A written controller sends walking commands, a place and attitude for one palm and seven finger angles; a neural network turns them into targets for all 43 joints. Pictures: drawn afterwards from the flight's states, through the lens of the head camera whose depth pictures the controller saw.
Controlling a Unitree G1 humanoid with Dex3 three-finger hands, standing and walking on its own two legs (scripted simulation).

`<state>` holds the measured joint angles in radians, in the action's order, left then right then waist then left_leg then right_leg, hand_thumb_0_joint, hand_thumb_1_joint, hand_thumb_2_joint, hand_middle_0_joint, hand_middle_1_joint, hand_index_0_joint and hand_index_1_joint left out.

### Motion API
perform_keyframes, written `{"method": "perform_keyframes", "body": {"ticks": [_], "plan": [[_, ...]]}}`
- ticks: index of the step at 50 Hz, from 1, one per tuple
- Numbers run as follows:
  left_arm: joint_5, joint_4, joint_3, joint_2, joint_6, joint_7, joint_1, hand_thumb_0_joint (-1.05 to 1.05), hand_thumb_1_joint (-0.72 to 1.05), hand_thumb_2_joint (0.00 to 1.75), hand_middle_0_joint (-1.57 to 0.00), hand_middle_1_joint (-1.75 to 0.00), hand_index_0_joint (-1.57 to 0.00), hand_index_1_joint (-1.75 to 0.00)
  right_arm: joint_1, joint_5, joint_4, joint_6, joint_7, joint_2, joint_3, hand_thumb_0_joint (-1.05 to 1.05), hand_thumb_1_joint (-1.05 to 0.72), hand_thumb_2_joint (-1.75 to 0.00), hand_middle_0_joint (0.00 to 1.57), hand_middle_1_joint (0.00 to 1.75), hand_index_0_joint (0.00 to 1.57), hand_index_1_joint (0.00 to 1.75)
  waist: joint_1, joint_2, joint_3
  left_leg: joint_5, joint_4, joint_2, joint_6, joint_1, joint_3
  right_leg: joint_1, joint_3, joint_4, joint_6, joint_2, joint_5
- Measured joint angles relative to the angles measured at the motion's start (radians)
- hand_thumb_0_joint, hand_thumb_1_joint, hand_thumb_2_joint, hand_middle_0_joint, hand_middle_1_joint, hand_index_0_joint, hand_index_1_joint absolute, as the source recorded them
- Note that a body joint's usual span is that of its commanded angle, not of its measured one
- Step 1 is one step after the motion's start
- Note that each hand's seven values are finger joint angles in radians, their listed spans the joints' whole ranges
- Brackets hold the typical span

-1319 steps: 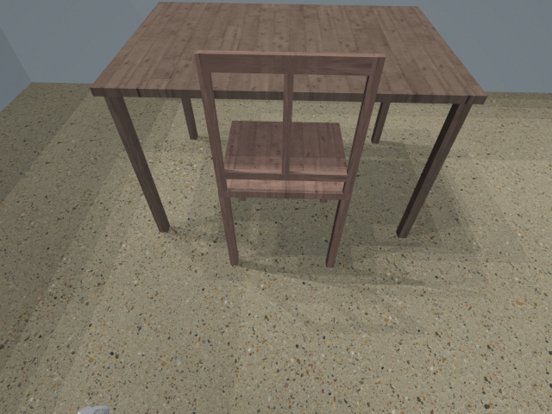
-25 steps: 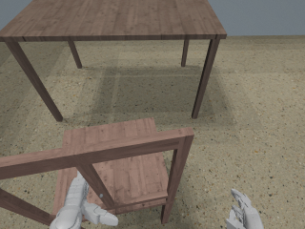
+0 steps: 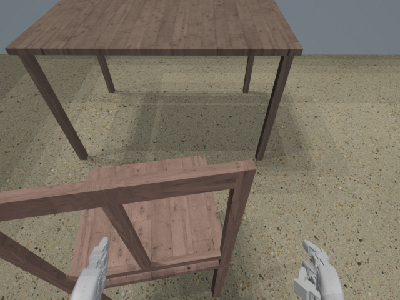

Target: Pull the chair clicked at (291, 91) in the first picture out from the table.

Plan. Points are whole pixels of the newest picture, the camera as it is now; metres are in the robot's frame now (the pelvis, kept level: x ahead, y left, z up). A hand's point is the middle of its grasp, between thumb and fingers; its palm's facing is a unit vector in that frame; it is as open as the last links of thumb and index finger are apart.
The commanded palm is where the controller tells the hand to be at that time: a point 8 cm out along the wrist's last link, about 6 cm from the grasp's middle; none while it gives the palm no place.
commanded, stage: draw the fingers out of the gap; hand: left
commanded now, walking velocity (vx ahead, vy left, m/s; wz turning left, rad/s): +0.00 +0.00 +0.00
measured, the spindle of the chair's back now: (132, 240) +0.25 +0.15 -0.02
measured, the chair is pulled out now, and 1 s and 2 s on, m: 0.62 0.62 0.62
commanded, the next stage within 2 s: draw the hand back to the body in 0.18 s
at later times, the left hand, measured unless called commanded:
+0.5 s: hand out of the picture +0.13 +0.16 +0.03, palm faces +0.11 -0.99 -0.05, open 17.5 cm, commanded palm +0.08 +0.22 +0.05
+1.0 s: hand (55, 277) +0.15 +0.21 +0.10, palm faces +0.19 -0.91 -0.37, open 16.0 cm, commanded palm +0.11 +0.26 +0.14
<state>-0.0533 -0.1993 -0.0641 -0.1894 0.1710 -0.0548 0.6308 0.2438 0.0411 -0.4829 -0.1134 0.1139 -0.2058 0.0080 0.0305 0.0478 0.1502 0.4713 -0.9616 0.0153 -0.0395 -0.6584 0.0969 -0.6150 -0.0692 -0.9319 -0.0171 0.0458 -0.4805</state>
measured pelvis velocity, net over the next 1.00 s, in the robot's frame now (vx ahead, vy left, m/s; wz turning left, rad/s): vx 0.00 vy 0.01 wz -0.01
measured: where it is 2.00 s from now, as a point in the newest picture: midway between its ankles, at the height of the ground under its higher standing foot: outside the picture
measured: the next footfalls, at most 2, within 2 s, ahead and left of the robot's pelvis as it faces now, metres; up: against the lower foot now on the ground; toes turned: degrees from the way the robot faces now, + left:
none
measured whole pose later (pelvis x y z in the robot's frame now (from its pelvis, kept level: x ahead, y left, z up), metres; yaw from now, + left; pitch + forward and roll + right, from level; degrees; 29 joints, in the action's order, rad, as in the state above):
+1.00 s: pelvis +0.00 +0.01 +0.02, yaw -1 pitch +2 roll -2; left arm -0.06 -0.49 0.12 -0.33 0.02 -0.10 0.77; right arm 0.23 0.06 -0.52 -0.10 0.15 -0.18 0.02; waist -0.02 0.06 0.09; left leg 0.43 -0.83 0.03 -0.03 -0.44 0.08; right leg -0.39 -0.06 -0.77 -0.02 0.03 -0.42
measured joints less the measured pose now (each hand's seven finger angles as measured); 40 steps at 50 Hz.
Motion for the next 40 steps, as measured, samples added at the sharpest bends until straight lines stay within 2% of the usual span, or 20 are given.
{"method": "perform_keyframes", "body": {"ticks": [16,18,21,27,29,31,33,37,40], "plan": [[0.004,-0.101,0.000,0.000,-0.045,0.039,0.200,-0.01,-0.54,0.20,0.00,0.00,-0.01,0.00,0.006,0.010,0.007,-0.001,0.013,0.016,-0.036,0.01,-0.90,-0.89,0.20,0.30,0.20,0.30,-0.012,-0.005,0.025,0.022,-0.046,0.000,0.005,-0.038,0.000,-0.034,0.001,-0.035,-0.005,0.000,-0.016],[-0.037,-0.116,0.008,0.006,-0.097,0.048,0.223,-0.01,-0.54,0.20,0.00,0.00,-0.01,0.00,0.006,0.011,0.005,-0.015,0.014,0.018,-0.039,0.01,-0.90,-0.89,0.20,0.30,0.20,0.30,-0.016,-0.006,0.026,0.028,-0.062,0.000,0.005,-0.054,0.004,-0.045,-0.001,-0.046,-0.005,-0.002,-0.020],[-0.078,-0.147,0.025,0.011,-0.215,0.066,0.233,-0.02,-0.54,0.20,0.00,0.00,-0.01,0.00,0.005,0.014,-0.010,-0.042,0.011,0.022,-0.045,0.01,-0.90,-0.89,0.20,0.30,0.20,0.30,-0.030,-0.010,0.027,0.038,-0.092,0.002,0.004,-0.082,0.009,-0.070,-0.005,-0.069,-0.005,-0.004,-0.027],[-0.123,-0.177,0.084,0.005,-0.451,0.126,0.174,-0.02,-0.54,0.20,0.00,0.00,0.00,0.00,-0.026,0.023,-0.050,-0.060,-0.022,0.037,-0.049,0.01,-0.90,-0.89,0.20,0.30,0.20,0.30,-0.043,-0.012,0.022,0.052,-0.148,0.004,0.003,-0.134,0.009,-0.122,-0.002,-0.121,-0.005,-0.007,-0.038],[-0.139,-0.172,0.101,-0.002,-0.506,0.163,0.149,-0.02,-0.54,0.20,0.00,0.00,0.00,0.00,-0.039,0.028,-0.057,-0.057,-0.036,0.043,-0.049,0.01,-0.90,-0.89,0.20,0.30,0.20,0.30,-0.042,-0.011,0.017,0.056,-0.164,0.006,0.002,-0.148,0.007,-0.138,0.001,-0.139,-0.005,-0.009,-0.041],[-0.153,-0.175,0.115,-0.014,-0.510,0.191,0.133,-0.02,-0.54,0.20,0.00,0.00,0.00,0.00,-0.046,0.035,-0.053,-0.046,-0.042,0.048,-0.046,0.01,-0.90,-0.89,0.20,0.30,0.20,0.30,-0.042,-0.009,0.009,0.059,-0.171,0.007,0.002,-0.147,0.003,-0.139,0.006,-0.146,-0.006,-0.010,-0.042],[-0.165,-0.183,0.130,-0.028,-0.478,0.203,0.132,-0.02,-0.54,0.20,0.00,0.00,0.00,0.00,-0.046,0.043,-0.047,-0.032,-0.040,0.052,-0.041,0.01,-0.90,-0.89,0.20,0.30,0.20,0.30,-0.041,-0.006,0.003,0.058,-0.164,0.009,0.002,-0.130,-0.001,-0.124,0.009,-0.140,-0.008,-0.011,-0.040],[-0.191,-0.216,0.160,-0.049,-0.409,0.187,0.151,-0.02,-0.54,0.20,0.00,0.00,-0.01,0.00,-0.029,0.052,-0.033,-0.027,-0.024,0.055,-0.028,0.01,-0.90,-0.89,0.20,0.30,0.20,0.30,-0.039,-0.001,0.001,0.049,-0.126,0.011,0.005,-0.078,-0.003,-0.071,0.010,-0.100,-0.008,-0.013,-0.029],[-0.200,-0.245,0.180,-0.057,-0.393,0.176,0.154,-0.02,-0.53,0.21,0.00,0.00,-0.01,0.00,-0.013,0.054,-0.032,-0.045,-0.016,0.047,-0.020,0.01,-0.90,-0.89,0.20,0.30,0.20,0.30,-0.042,0.001,0.003,0.038,-0.091,0.011,0.006,-0.039,-0.001,-0.029,0.005,-0.061,-0.008,-0.013,-0.017]]}}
